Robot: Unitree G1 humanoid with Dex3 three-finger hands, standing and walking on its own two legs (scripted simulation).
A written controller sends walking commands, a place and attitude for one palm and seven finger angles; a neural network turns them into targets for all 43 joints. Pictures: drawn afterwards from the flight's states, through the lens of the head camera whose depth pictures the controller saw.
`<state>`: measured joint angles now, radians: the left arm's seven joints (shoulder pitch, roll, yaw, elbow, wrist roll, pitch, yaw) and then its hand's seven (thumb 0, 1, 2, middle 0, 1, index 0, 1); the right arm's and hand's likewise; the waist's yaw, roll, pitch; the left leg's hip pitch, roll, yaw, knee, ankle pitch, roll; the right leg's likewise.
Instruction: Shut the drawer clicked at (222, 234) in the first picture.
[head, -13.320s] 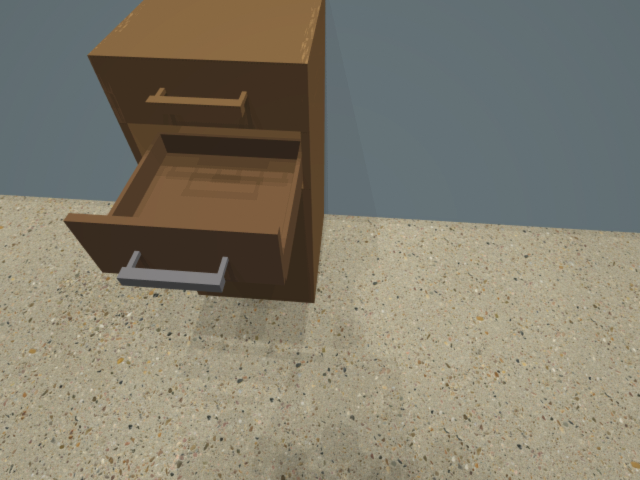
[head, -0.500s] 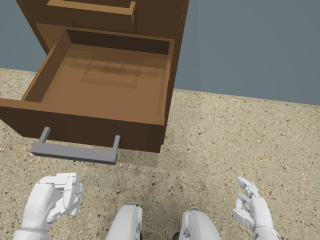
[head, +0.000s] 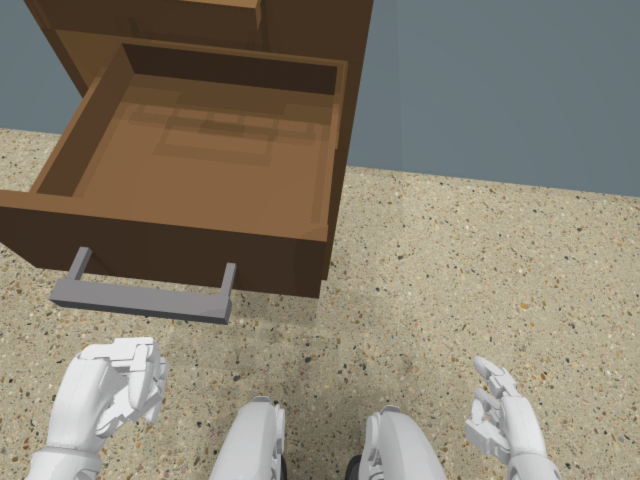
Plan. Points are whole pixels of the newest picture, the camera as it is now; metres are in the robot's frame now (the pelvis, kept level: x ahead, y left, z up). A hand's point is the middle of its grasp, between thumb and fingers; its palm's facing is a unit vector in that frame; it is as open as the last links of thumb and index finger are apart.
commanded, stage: bring the fist close to the handle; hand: left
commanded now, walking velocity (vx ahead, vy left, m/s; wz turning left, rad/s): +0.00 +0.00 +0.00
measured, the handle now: (150, 282) +0.33 +0.22 +0.03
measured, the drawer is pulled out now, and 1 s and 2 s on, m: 0.28 0.24 0.12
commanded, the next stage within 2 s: push the drawer shut in 0.02 s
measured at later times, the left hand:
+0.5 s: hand (169, 360) +0.24 +0.18 +0.03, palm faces -0.07 -1.00 -0.06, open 3.2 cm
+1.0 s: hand (172, 326) +0.28 +0.19 +0.02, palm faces -0.08 -0.99 -0.07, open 2.7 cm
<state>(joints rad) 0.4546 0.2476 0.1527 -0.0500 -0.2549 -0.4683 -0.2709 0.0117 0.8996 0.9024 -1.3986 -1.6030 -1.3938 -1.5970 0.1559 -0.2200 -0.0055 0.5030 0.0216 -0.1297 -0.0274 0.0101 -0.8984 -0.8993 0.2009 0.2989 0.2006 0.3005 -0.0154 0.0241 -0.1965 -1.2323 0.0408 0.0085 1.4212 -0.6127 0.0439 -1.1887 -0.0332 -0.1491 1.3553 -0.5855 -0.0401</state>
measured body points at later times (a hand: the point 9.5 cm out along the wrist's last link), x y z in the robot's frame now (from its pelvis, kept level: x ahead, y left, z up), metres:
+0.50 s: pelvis +0.00 +0.00 +0.00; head +0.12 +0.02 +0.44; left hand +0.24 +0.23 +0.03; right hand +0.20 -0.24 -0.08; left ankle +0.03 +0.09 -0.60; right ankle +0.03 -0.11 -0.60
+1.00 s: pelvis -0.02 +0.00 +0.00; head +0.10 +0.02 +0.43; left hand +0.28 +0.24 +0.03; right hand +0.17 -0.24 -0.09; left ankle +0.03 +0.09 -0.60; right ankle +0.03 -0.11 -0.60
